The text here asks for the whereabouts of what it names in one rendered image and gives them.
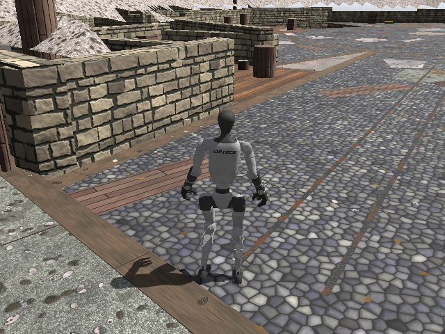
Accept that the robot right upper arm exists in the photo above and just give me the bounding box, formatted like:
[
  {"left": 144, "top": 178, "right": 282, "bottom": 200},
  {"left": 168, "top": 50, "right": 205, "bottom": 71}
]
[{"left": 240, "top": 141, "right": 258, "bottom": 180}]

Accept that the robot left hand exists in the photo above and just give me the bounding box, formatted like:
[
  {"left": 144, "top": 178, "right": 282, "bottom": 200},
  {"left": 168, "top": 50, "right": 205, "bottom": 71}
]
[{"left": 181, "top": 187, "right": 197, "bottom": 200}]

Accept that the robot head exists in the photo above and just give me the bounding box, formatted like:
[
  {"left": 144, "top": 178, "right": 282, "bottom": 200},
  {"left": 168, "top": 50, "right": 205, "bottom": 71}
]
[{"left": 213, "top": 110, "right": 237, "bottom": 143}]

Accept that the robot left forearm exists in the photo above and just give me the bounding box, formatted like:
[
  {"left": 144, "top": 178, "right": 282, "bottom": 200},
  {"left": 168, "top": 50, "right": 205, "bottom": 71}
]
[{"left": 183, "top": 166, "right": 197, "bottom": 190}]

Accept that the robot left upper arm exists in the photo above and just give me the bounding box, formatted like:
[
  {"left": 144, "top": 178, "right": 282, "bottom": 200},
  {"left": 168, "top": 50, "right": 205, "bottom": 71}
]
[{"left": 191, "top": 139, "right": 211, "bottom": 177}]

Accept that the robot right forearm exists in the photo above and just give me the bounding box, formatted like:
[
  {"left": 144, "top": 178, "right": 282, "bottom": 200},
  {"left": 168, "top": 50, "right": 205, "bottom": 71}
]
[{"left": 252, "top": 169, "right": 266, "bottom": 195}]

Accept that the robot left thigh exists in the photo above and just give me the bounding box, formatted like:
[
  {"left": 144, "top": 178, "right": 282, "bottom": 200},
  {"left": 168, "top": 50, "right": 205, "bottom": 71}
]
[{"left": 198, "top": 193, "right": 216, "bottom": 234}]

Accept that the robot right hand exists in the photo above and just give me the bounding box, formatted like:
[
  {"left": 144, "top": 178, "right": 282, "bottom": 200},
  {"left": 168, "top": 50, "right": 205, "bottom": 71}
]
[{"left": 252, "top": 191, "right": 268, "bottom": 207}]

